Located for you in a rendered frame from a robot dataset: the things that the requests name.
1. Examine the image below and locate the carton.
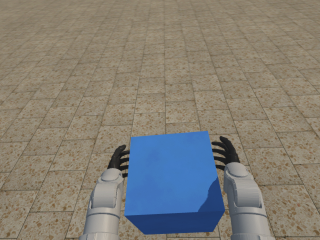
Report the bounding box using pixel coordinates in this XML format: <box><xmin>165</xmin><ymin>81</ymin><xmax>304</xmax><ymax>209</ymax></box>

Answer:
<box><xmin>124</xmin><ymin>131</ymin><xmax>225</xmax><ymax>235</ymax></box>

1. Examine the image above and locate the robot left hand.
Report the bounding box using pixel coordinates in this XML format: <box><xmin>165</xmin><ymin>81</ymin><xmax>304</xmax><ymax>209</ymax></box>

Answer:
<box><xmin>107</xmin><ymin>144</ymin><xmax>130</xmax><ymax>178</ymax></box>

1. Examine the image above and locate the robot right forearm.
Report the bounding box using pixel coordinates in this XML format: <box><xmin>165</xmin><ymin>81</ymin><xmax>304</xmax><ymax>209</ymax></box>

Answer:
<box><xmin>223</xmin><ymin>162</ymin><xmax>276</xmax><ymax>240</ymax></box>

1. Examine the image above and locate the robot right hand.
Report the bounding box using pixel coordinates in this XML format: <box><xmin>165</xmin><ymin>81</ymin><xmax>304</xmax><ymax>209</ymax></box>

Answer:
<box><xmin>211</xmin><ymin>136</ymin><xmax>240</xmax><ymax>171</ymax></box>

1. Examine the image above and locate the robot left forearm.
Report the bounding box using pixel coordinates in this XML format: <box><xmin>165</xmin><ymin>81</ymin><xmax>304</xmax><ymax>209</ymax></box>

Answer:
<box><xmin>78</xmin><ymin>168</ymin><xmax>124</xmax><ymax>240</ymax></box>

